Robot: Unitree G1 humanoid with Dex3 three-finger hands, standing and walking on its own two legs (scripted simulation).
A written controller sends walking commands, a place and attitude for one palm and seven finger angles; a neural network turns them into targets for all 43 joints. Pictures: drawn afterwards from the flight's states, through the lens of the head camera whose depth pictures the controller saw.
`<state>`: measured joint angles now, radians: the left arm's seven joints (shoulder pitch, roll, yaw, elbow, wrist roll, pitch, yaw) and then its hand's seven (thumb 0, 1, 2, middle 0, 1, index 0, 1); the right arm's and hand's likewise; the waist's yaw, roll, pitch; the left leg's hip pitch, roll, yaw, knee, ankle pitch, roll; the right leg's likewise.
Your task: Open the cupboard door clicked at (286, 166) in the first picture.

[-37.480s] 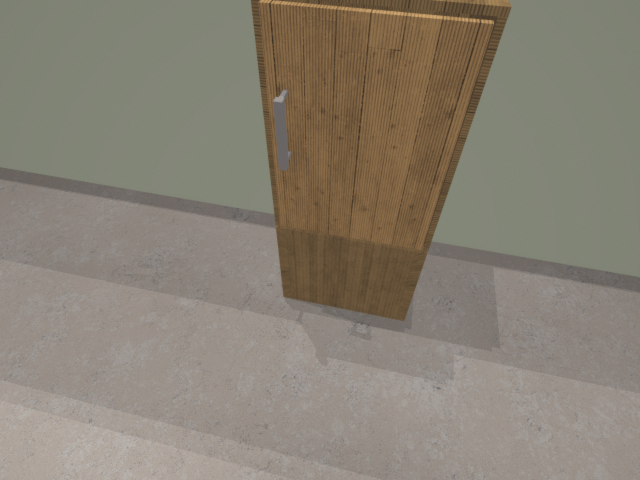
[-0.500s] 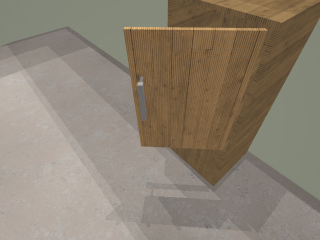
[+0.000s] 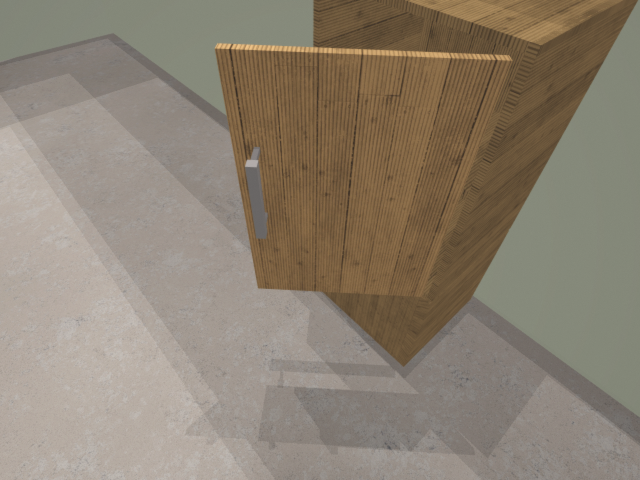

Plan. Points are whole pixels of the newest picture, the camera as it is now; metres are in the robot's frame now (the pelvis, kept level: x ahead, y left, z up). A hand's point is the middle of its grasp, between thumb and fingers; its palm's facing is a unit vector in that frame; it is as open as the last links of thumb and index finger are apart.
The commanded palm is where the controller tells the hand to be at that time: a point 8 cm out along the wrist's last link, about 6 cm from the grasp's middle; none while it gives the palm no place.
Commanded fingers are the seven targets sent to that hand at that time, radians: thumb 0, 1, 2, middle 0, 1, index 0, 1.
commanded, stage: come to a stop and stand still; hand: left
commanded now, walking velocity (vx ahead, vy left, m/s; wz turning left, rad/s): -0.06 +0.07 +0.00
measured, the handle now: (259, 195) +0.58 +0.15 +0.00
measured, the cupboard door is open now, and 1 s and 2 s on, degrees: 45 45 45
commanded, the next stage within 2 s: look again from close up in 1.38 s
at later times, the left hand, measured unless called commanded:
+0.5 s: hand out of the picture +0.01 +0.13 -0.18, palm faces +0.05 -0.98 -0.17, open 7.4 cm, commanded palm none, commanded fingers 0.00 0.90 0.90 -0.20 -0.30 -0.20 -0.30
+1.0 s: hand out of the picture -0.01 +0.19 -0.18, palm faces +0.04 -0.98 -0.17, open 7.4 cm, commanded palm none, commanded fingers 0.00 0.90 0.90 -0.20 -0.30 -0.20 -0.30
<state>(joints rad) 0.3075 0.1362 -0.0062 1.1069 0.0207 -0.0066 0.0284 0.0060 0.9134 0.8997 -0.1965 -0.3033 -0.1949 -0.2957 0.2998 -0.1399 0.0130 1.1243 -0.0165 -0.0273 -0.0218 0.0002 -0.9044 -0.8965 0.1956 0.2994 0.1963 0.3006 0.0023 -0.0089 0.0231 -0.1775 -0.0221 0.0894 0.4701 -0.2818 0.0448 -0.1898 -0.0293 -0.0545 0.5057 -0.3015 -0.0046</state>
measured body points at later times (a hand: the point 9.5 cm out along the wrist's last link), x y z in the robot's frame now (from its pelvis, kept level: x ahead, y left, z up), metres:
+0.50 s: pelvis +0.03 -0.03 +0.00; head +0.05 -0.02 +0.45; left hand +0.01 +0.19 -0.16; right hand +0.03 -0.24 -0.16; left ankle -0.02 +0.09 -0.74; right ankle -0.02 -0.11 -0.74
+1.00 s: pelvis -0.01 +0.02 +0.00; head -0.02 +0.03 +0.45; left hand -0.01 +0.24 -0.16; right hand +0.03 -0.22 -0.15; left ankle +0.01 +0.09 -0.74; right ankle -0.02 -0.11 -0.74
